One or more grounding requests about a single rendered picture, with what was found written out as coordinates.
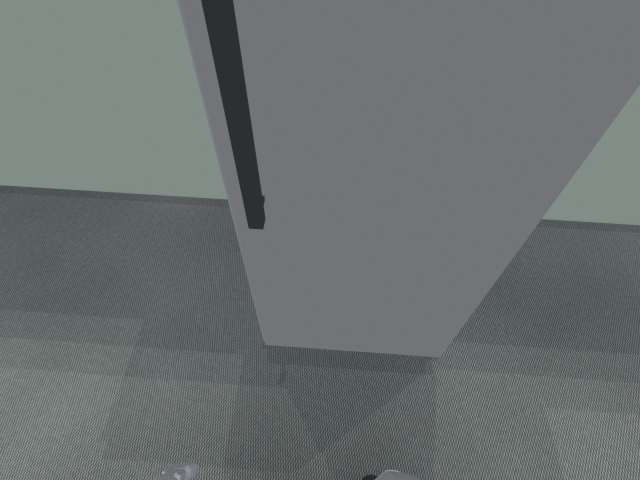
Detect fridge door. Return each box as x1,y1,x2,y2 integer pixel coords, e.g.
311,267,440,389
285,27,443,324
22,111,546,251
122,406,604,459
180,0,640,357

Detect handle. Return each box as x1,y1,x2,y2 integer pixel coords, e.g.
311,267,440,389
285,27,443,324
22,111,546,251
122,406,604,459
201,0,265,229

